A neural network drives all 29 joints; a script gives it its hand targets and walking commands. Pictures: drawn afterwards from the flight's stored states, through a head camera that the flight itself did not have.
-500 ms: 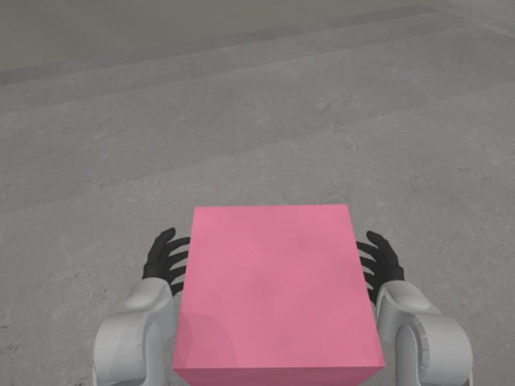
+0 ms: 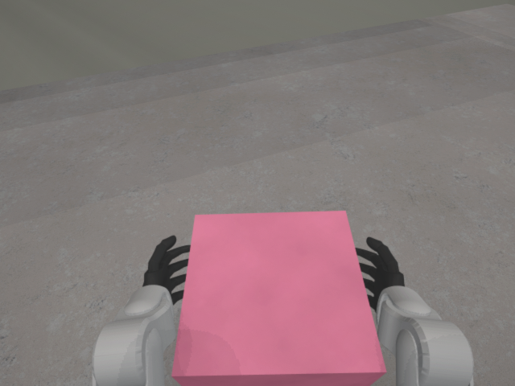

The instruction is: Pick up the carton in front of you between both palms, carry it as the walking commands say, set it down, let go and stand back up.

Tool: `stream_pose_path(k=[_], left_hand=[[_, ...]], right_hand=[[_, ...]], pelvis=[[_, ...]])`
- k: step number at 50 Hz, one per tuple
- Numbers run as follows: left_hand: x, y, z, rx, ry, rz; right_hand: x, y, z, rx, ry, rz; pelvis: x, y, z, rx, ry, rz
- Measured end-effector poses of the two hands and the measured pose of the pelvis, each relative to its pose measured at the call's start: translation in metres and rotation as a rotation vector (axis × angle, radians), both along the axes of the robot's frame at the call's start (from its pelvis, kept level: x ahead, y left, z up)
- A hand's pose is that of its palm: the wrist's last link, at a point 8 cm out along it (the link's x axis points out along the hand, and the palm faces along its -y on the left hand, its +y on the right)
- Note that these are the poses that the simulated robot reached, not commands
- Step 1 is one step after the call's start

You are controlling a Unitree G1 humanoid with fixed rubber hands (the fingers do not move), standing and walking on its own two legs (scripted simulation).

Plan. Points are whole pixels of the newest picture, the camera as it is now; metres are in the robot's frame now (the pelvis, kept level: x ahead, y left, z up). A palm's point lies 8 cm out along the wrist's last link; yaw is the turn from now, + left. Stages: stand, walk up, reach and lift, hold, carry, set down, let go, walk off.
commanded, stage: carry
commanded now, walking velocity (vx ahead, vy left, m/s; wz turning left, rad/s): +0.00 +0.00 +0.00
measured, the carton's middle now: (272, 317) +0.23 +0.00 +0.02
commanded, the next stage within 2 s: none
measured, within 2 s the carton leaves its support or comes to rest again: neither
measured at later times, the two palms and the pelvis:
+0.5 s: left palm (160, 321) +0.21 +0.15 +0.06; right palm (385, 324) +0.20 -0.15 +0.06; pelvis -0.05 +0.00 +0.00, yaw +0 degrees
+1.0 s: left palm (169, 319) +0.22 +0.15 +0.04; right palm (378, 321) +0.22 -0.15 +0.03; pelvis -0.07 +0.00 +0.00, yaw +0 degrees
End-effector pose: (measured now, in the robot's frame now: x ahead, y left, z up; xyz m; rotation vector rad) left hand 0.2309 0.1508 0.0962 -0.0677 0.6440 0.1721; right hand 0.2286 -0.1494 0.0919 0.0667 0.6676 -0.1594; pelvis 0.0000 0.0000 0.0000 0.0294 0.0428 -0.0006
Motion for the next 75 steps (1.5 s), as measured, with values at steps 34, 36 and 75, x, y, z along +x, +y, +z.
stream_pose_path(k=[34,36,75], left_hand=[[-0.019,0.0,-0.057,0.078,0.073,-0.066],[-0.017,0.0,-0.062,0.083,0.071,-0.071],[0.092,0.024,-0.052,0.075,0.053,-0.088]], right_hand=[[-0.022,0.001,-0.054,-0.089,0.07,0.058],[-0.019,0.0,-0.059,-0.094,0.068,0.062],[0.083,0.025,-0.051,-0.092,0.053,0.045]], pelvis=[[-0.058,0.001,0.003,-0.024,-0.027,-0.002],[-0.06,0.001,0.002,-0.025,-0.027,-0.002],[0.037,0.029,0.02,-0.039,0.019,-0.017]])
